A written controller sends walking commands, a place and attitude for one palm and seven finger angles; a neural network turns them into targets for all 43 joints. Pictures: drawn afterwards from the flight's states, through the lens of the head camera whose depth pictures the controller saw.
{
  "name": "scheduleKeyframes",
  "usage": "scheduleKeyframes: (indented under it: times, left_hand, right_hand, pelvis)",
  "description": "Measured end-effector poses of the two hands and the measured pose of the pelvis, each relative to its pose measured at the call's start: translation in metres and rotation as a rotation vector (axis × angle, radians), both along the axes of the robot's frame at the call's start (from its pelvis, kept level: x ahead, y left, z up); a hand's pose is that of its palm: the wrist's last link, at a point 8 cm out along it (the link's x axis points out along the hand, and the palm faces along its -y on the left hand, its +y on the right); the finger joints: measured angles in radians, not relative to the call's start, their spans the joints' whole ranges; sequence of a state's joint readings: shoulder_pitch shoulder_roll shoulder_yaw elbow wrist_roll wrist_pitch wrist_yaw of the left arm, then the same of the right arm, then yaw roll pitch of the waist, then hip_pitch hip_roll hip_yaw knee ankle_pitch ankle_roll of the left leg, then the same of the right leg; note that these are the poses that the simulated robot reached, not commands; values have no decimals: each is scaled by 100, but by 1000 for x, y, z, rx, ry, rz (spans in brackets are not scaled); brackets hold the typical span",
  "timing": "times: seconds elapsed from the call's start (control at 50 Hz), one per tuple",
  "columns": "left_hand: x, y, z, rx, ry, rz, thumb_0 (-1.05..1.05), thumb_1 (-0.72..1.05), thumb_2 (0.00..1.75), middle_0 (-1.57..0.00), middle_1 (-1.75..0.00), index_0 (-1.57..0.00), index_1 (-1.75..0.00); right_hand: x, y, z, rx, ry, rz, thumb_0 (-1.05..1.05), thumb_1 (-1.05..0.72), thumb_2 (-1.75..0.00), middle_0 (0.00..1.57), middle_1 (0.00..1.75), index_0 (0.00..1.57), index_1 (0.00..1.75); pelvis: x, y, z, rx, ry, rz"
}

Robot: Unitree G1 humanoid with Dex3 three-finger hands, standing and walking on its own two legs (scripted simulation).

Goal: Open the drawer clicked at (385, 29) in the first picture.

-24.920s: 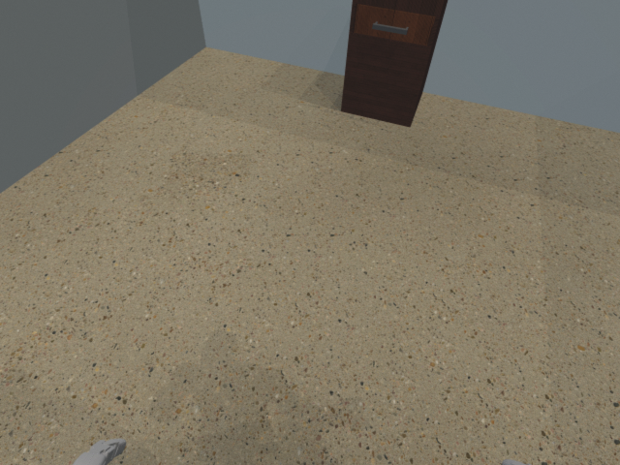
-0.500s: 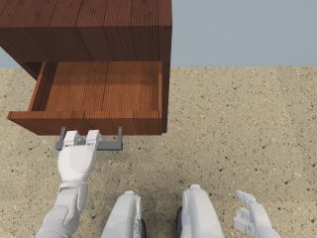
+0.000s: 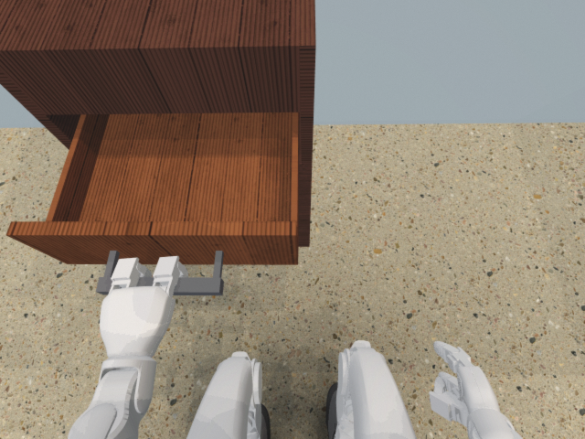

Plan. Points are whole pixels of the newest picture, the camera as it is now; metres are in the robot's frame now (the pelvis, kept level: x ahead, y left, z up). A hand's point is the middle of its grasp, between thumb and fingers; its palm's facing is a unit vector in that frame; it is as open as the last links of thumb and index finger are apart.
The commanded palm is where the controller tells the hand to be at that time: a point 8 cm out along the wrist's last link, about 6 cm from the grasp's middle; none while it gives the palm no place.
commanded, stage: pull the drawer open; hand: left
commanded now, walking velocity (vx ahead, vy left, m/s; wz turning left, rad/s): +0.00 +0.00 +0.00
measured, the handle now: (163, 272) +0.34 +0.21 -0.06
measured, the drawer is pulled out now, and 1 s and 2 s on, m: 0.20 0.26 0.27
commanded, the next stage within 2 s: open the thumb to release the handle in 1.60 s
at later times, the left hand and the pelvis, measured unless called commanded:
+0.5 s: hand (153, 341) +0.25 +0.21 -0.08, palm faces -0.09 -0.07 -0.99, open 6.0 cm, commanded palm +0.20 +0.22 -0.03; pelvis +0.00 +0.00 +0.00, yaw +0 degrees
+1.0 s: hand (150, 361) +0.22 +0.21 -0.08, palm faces -0.10 -0.08 -0.99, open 6.0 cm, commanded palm +0.18 +0.22 -0.03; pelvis -0.01 -0.01 -0.01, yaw +1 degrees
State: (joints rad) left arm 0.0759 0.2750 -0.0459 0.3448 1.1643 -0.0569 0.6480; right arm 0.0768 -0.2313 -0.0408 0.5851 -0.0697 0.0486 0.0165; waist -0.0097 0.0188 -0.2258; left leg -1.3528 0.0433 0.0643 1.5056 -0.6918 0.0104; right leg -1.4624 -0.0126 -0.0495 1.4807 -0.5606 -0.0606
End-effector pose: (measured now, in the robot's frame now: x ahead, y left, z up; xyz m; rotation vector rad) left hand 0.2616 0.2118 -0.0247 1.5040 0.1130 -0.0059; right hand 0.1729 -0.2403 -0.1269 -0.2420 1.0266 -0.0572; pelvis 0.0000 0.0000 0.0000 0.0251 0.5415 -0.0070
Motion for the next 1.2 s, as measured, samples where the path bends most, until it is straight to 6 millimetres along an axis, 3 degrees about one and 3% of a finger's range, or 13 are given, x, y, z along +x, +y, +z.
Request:
scheduleKeyframes:
  times: [0.8, 1.2]
  left_hand:
    - [-48, -1, 2, -9, 31, 9, 2, 72, 76, -26, -127, -34, -127]
    - [-61, -1, 3, -11, 42, 14, 2, 72, 75, -26, -127, -34, -127]
  right_hand:
    - [16, 7, -6, 17, -67, 37, 1, -91, -90, 20, 29, 20, 30]
    - [17, 8, -11, 26, -79, 41, 1, -91, -90, 20, 29, 20, 30]
  pelvis:
    - [-5, -5, -8, 14, -9, -2]
    - [-8, -8, -12, 20, -10, -2]
